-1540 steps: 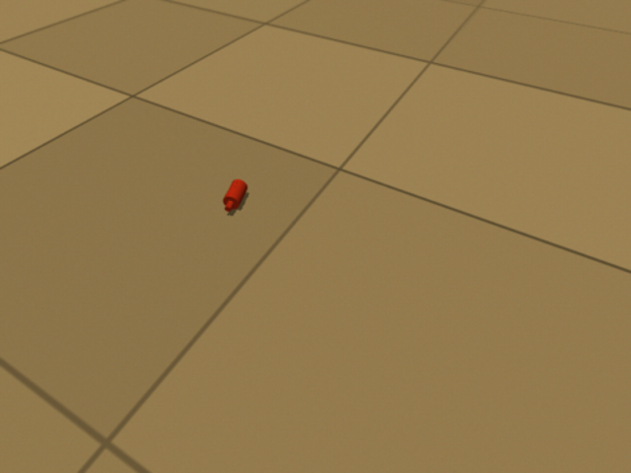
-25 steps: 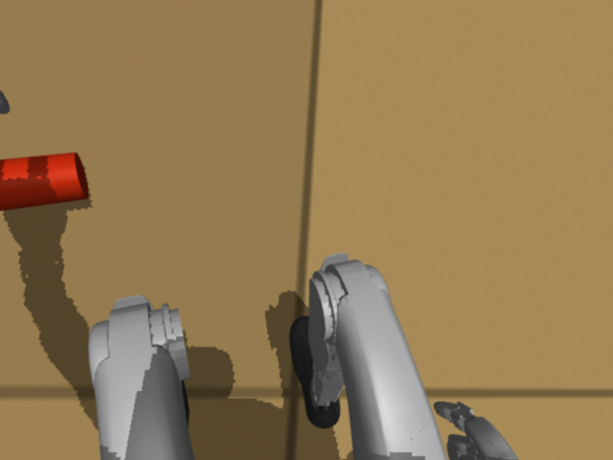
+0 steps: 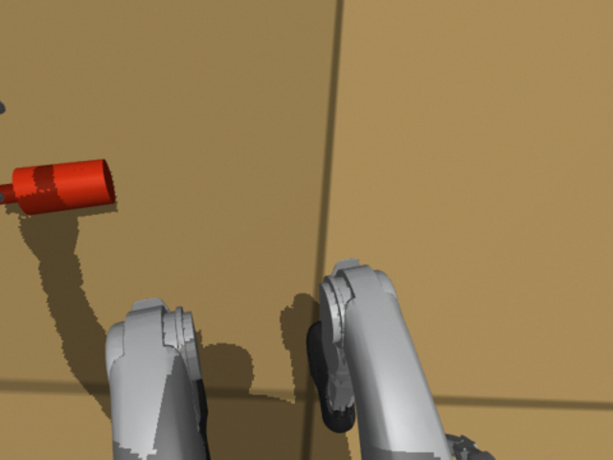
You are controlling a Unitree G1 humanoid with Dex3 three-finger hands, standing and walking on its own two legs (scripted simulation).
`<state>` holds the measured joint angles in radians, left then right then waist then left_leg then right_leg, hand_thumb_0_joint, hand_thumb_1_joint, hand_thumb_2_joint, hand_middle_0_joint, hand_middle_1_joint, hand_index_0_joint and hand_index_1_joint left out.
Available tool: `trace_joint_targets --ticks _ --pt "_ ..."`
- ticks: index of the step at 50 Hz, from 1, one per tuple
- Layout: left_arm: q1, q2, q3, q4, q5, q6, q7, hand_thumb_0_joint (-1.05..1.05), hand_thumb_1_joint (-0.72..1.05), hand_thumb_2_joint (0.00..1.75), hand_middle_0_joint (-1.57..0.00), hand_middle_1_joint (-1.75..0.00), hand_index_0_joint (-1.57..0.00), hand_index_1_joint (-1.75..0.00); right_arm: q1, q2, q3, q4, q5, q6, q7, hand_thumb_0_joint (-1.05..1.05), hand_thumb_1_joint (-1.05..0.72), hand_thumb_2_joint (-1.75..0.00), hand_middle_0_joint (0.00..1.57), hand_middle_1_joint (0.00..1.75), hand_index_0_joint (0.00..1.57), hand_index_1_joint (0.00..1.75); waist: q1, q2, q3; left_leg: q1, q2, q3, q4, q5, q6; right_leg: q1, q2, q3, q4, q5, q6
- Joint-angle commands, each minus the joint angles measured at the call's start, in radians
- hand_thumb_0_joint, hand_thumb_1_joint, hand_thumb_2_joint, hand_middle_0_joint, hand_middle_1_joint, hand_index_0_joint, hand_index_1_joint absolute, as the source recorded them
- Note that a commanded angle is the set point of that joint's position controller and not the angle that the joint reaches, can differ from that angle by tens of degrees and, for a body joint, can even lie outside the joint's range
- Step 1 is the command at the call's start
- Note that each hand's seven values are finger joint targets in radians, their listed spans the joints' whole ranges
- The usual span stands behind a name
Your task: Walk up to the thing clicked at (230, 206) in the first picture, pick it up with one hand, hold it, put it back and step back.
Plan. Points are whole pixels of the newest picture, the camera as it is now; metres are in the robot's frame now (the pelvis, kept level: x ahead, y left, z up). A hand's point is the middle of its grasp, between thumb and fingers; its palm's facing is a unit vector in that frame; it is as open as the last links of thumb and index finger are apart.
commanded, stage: home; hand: left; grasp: from above
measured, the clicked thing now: (53, 188) +0.53 +0.32 -0.32
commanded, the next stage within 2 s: none
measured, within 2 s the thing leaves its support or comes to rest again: neither
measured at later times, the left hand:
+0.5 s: hand out of the picture +0.32 +0.26 +0.08, palm faces -0.12 -0.80 -0.59, open 7.5 cm
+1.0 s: hand out of the picture +0.24 +0.19 +0.28, palm faces +0.20 -0.96 -0.22, open 7.4 cm
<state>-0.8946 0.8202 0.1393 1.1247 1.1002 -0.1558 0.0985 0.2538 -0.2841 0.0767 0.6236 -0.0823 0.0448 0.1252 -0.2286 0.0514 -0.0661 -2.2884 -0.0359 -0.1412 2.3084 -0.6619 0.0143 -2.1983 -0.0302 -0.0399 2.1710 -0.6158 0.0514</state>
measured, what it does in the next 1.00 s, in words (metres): rises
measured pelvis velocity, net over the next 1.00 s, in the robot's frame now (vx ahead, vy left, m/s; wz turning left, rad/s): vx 0.08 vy -0.01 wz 0.14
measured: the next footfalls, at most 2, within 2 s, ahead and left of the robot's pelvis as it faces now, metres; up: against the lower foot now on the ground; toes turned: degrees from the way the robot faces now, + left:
none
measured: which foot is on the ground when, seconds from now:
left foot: down 0.00-1.00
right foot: down 0.00-1.00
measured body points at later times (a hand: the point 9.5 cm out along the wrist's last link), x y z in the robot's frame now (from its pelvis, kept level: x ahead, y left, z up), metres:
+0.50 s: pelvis +0.02 -0.01 +0.18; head +0.16 +0.04 +0.61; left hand +0.32 +0.30 +0.12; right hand +0.25 -0.23 +0.09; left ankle +0.07 +0.11 -0.33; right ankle +0.12 -0.15 -0.33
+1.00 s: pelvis +0.08 -0.01 +0.34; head +0.12 +0.00 +0.78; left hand +0.23 +0.24 +0.30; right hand +0.25 -0.24 +0.26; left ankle +0.07 +0.11 -0.33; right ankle +0.12 -0.15 -0.33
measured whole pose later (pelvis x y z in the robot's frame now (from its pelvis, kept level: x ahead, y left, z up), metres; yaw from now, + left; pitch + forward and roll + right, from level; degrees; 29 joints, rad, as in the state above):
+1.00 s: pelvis +0.08 -0.01 +0.34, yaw +8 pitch +14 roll -3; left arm 0.40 0.23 0.05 -0.05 -0.07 0.44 0.07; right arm 0.31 -0.22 0.05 0.53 0.03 -0.17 -0.18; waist -0.07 0.05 -0.17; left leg -0.82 0.04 -0.08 1.10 -0.51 -0.02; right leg -0.79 -0.02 -0.05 1.02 -0.46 0.03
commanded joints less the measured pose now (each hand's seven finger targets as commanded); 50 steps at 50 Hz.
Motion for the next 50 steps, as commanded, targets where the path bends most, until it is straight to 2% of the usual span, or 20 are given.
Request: trace_joint_targets --ticks 1,2,6,7,8,9,10,11,15,20,23,24,27,28,29,32,36,38,43,50 --pt "-0.145 0.236 0.064 -0.444 -0.184 0.026 -0.025 0.00 0.67 0.80 -0.18 -0.29 -0.18 -0.29 0.149 -0.273 -0.150 -0.065 0.040 0.016 -0.031 0.00 -0.90 -0.90 0.20 0.30 0.20 0.30 0.075 0.333 -0.863 0.775 0.006 0.038 -0.428 0.181 -0.005 0.396 0.026 -0.076 -0.262 0.156 -0.100" --pt "-0.146 0.217 0.066 -0.524 -0.229 0.034 -0.032 0.00 0.69 0.80 -0.18 -0.28 -0.18 -0.28 0.138 -0.261 -0.155 -0.062 0.049 0.018 -0.036 0.00 -0.90 -0.90 0.20 0.30 0.20 0.30 0.076 0.344 -0.868 0.793 0.008 0.020 -0.459 0.175 -0.004 0.410 0.028 -0.072 -0.273 0.164 -0.094" --pt "0.089 0.087 0.038 -0.589 -0.374 0.098 -0.079 0.00 0.86 0.88 -0.20 -0.29 -0.20 -0.29 0.075 -0.231 -0.162 -0.062 0.066 0.015 -0.051 0.00 -0.90 -0.90 0.20 0.30 0.20 0.30 0.091 0.256 -0.741 0.817 0.024 -0.018 -0.559 0.139 0.002 0.440 0.032 -0.067 -0.336 0.152 -0.083" --pt "0.113 0.048 0.013 -0.630 -0.404 0.111 -0.089 0.00 0.88 0.89 -0.20 -0.30 -0.20 -0.30 0.064 -0.219 -0.164 -0.068 0.069 0.012 -0.055 0.00 -0.90 -0.90 0.20 0.30 0.20 0.30 0.091 0.252 -0.756 0.854 0.033 -0.011 -0.580 0.147 0.003 0.468 0.034 -0.064 -0.358 0.156 -0.079" --pt "0.107 0.046 0.020 -0.693 -0.437 0.121 -0.093 0.00 0.90 0.90 -0.20 -0.30 -0.20 -0.30 0.053 -0.219 -0.168 -0.071 0.072 0.008 -0.060 0.00 -0.90 -0.90 0.20 0.30 0.20 0.30 0.096 0.252 -0.772 0.872 0.035 -0.008 -0.597 0.141 0.006 0.497 0.032 -0.060 -0.381 0.159 -0.079" --pt "0.167 0.024 0.022 -0.679 -0.466 0.137 -0.097 0.00 0.90 0.90 -0.20 -0.30 -0.20 -0.30 0.039 -0.213 -0.166 -0.076 0.076 0.004 -0.064 0.00 -0.90 -0.90 0.20 0.30 0.20 0.30 0.100 0.224 -0.734 0.876 0.039 -0.008 -0.617 0.135 0.006 0.517 0.032 -0.059 -0.399 0.156 -0.077" --pt "0.190 -0.019 -0.012 -0.719 -0.496 0.147 -0.102 0.00 0.90 0.90 -0.20 -0.30 -0.20 -0.30 0.027 -0.201 -0.165 -0.086 0.078 -0.002 -0.067 0.00 -0.90 -0.90 0.20 0.30 0.20 0.30 0.090 0.203 -0.716 0.879 0.040 0.010 -0.630 0.136 0.009 0.553 0.031 -0.056 -0.435 0.161 -0.076" --pt "0.201 -0.020 -0.003 -0.760 -0.526 0.155 -0.099 0.00 0.90 0.90 -0.20 -0.30 -0.20 -0.30 0.019 -0.199 -0.164 -0.095 0.082 -0.009 -0.074 0.00 -0.90 -0.90 0.20 0.30 0.20 0.30 0.099 0.191 -0.716 0.889 0.040 0.012 -0.657 0.108 0.011 0.585 0.029 -0.055 -0.461 0.145 -0.076" --pt "0.314 -0.080 -0.005 -0.811 -0.616 0.195 -0.091 0.00 0.90 0.90 -0.20 -0.30 -0.20 -0.30 -0.035 -0.181 -0.161 -0.114 0.095 -0.040 -0.096 0.00 -0.90 -0.90 0.20 0.30 0.20 0.30 0.114 0.195 -0.654 0.995 0.050 -0.013 -0.758 0.102 -0.001 0.632 0.024 -0.051 -0.530 0.139 -0.075" --pt "0.482 -0.158 0.002 -0.925 -0.739 0.264 -0.057 0.00 0.90 0.90 -0.20 -0.30 -0.20 -0.30 -0.082 -0.144 -0.147 -0.156 0.110 -0.079 -0.124 0.00 -0.90 -0.90 0.20 0.30 0.20 0.30 0.133 0.117 -0.656 1.062 0.039 0.045 -0.839 0.124 0.006 0.840 0.024 -0.029 -0.687 0.143 -0.073" --pt "0.601 -0.245 -0.027 -0.907 -0.815 0.315 -0.047 0.00 0.90 0.90 -0.20 -0.30 -0.20 -0.30 -0.112 -0.130 -0.137 -0.160 0.116 -0.102 -0.145 0.00 -0.90 -0.90 0.20 0.30 0.20 0.30 0.119 0.092 -0.547 1.097 0.043 0.035 -0.914 0.090 0.003 0.886 0.024 -0.019 -0.756 0.115 -0.070" --pt "0.615 -0.234 -0.011 -0.964 -0.838 0.325 -0.042 0.00 0.90 0.90 -0.20 -0.30 -0.20 -0.30 -0.118 -0.125 -0.135 -0.173 0.119 -0.108 -0.152 0.00 -0.90 -0.90 0.20 0.30 0.20 0.30 0.134 0.096 -0.569 1.130 0.044 0.041 -0.931 0.096 0.003 0.926 0.025 -0.014 -0.780 0.117 -0.071" --pt "0.718 -0.278 -0.025 -1.034 -0.917 0.366 -0.033 0.00 0.90 0.90 -0.20 -0.30 -0.20 -0.30 -0.129 -0.104 -0.124 -0.194 0.122 -0.129 -0.174 0.00 -0.90 -0.90 0.20 0.30 0.20 0.30 0.133 0.077 -0.546 1.184 0.038 0.059 -0.983 0.120 0.005 1.038 0.027 0.003 -0.868 0.134 -0.069" --pt "0.746 -0.270 -0.002 -1.041 -0.945 0.381 -0.025 0.00 0.90 0.90 -0.20 -0.30 -0.20 -0.30 -0.127 -0.097 -0.118 -0.197 0.123 -0.136 -0.181 0.00 -0.90 -0.90 0.20 0.30 0.20 0.30 0.137 0.058 -0.530 1.196 0.036 0.059 -1.005 0.116 0.008 1.079 0.027 0.008 -0.900 0.133 -0.066" --pt "0.781 -0.294 -0.008 -1.056 -0.969 0.395 -0.020 0.00 0.90 0.90 -0.20 -0.30 -0.20 -0.30 -0.128 -0.091 -0.113 -0.203 0.125 -0.143 -0.188 0.00 -0.90 -0.90 0.20 0.30 0.20 0.30 0.137 0.046 -0.515 1.214 0.037 0.060 -1.032 0.114 0.008 1.116 0.029 0.011 -0.929 0.132 -0.066" --pt "0.839 -0.335 -0.016 -1.123 -1.017 0.426 -0.009 0.00 0.90 0.90 -0.20 -0.30 -0.20 -0.30 -0.105 -0.072 -0.104 -0.204 0.124 -0.167 -0.214 0.00 -0.90 -0.90 0.20 0.30 0.20 0.30 0.132 0.041 -0.485 1.282 0.038 0.070 -1.089 0.154 0.008 1.205 0.032 0.020 -1.009 0.168 -0.064" --pt "0.955 -0.382 -0.007 -1.179 -1.077 0.470 0.002 0.00 0.90 0.90 -0.20 -0.30 -0.20 -0.30 -0.076 -0.059 -0.089 -0.203 0.123 -0.196 -0.252 0.00 -0.90 -0.90 0.20 0.30 0.20 0.30 0.152 0.055 -0.428 1.392 0.041 0.065 -1.186 0.193 0.001 1.304 0.033 0.018 -1.101 0.199 -0.064" --pt "1.004 -0.417 -0.012 -1.208 -1.103 0.488 0.002 0.00 0.90 0.90 -0.20 -0.30 -0.20 -0.30 -0.059 -0.055 -0.082 -0.205 0.122 -0.212 -0.271 0.00 -0.90 -0.90 0.20 0.30 0.20 0.30 0.142 0.040 -0.409 1.444 0.045 0.059 -1.226 0.242 -0.003 1.358 0.036 0.011 -1.135 0.242 -0.063" --pt "1.161 -0.460 -0.011 -1.292 -1.155 0.534 -0.005 0.00 0.90 0.90 -0.20 -0.30 -0.20 -0.30 -0.031 -0.045 -0.071 -0.230 0.117 -0.243 -0.302 0.00 -0.90 -0.90 0.20 0.30 0.20 0.30 0.169 0.024 -0.312 1.535 0.037 0.076 -1.337 0.289 -0.003 1.488 0.042 -0.003 -1.259 0.284 -0.057" --pt "1.335 -0.501 -0.046 -1.409 -1.162 0.570 -0.032 0.00 0.90 0.90 -0.20 -0.30 -0.20 -0.30 -0.020 -0.039 -0.076 -0.257 0.108 -0.281 -0.322 0.00 -0.90 -0.90 0.20 0.30 0.20 0.30 0.182 0.021 -0.211 1.629 0.040 0.077 -1.440 0.356 -0.009 1.564 0.053 -0.032 -1.344 0.328 -0.055"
